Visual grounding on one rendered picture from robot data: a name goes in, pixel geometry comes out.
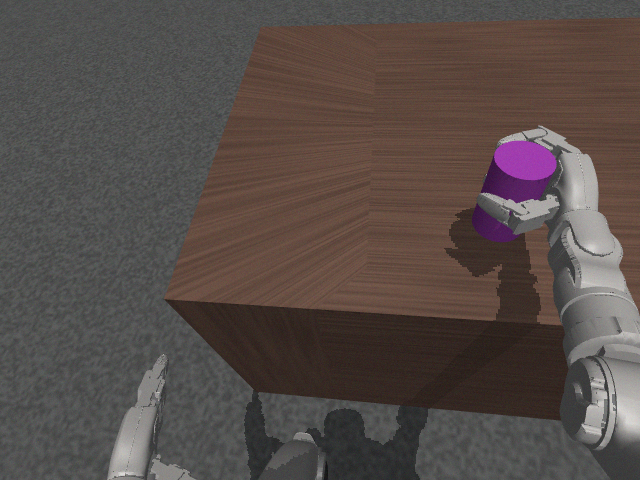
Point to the left robot hand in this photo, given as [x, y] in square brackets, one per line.
[135, 448]

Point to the can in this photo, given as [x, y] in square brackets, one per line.
[520, 171]

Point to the right robot hand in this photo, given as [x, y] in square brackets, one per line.
[573, 186]

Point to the right robot arm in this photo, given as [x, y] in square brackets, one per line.
[600, 406]

